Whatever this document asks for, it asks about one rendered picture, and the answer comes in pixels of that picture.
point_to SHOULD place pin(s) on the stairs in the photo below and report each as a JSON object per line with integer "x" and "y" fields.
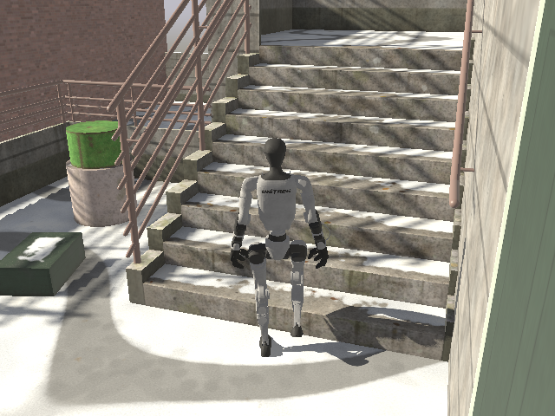
{"x": 373, "y": 131}

